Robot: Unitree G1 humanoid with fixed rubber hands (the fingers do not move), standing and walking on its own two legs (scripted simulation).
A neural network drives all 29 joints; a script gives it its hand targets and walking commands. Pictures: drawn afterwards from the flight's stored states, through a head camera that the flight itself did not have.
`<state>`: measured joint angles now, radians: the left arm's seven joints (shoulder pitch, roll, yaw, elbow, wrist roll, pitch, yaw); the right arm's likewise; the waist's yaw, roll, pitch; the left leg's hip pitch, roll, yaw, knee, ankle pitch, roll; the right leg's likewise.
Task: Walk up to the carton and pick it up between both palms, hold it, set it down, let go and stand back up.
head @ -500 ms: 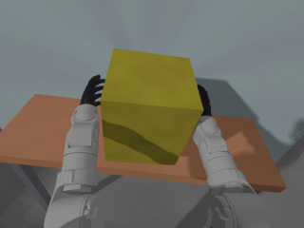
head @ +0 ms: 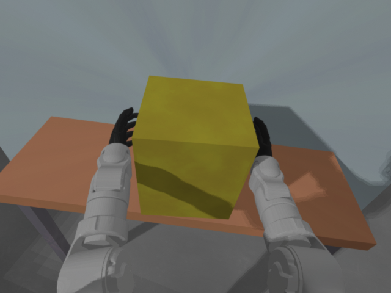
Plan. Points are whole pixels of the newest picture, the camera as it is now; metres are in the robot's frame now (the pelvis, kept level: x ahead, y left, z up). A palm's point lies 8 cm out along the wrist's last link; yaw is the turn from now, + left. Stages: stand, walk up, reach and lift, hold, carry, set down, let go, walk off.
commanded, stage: set down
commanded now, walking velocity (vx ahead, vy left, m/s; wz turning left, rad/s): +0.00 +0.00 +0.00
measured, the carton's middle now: (190, 150) +0.42 +0.01 +0.09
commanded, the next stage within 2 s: none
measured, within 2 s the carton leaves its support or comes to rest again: rests again in 1.24 s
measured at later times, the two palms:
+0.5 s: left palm (122, 151) +0.40 +0.16 +0.09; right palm (256, 158) +0.40 -0.14 +0.09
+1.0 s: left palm (123, 159) +0.39 +0.16 +0.08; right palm (255, 166) +0.39 -0.14 +0.08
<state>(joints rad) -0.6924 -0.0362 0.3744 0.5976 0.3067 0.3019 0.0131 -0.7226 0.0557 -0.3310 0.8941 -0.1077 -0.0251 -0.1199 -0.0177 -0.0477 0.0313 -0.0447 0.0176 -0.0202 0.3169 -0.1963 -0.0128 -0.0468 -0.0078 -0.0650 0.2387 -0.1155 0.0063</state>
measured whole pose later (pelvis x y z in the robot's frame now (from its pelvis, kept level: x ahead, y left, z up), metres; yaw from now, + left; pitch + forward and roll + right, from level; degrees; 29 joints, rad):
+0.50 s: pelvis +0.01 +0.00 +0.00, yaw -1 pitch -1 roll -1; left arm -0.67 -0.05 0.39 0.69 0.29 0.20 0.03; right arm -0.70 0.08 -0.41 0.91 -0.20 -0.07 -0.09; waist 0.01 -0.03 0.01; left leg -0.09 0.02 -0.01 0.32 -0.21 -0.01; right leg -0.10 0.00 -0.05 0.23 -0.12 0.01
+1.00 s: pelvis +0.01 +0.00 +0.00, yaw -1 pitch -1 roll -1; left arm -0.65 -0.07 0.42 0.72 0.32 0.14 0.02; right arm -0.66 0.10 -0.46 0.89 -0.26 -0.10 -0.07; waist 0.01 -0.03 0.02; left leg -0.10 0.02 0.00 0.31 -0.20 -0.01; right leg -0.11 -0.01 -0.05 0.23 -0.11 0.01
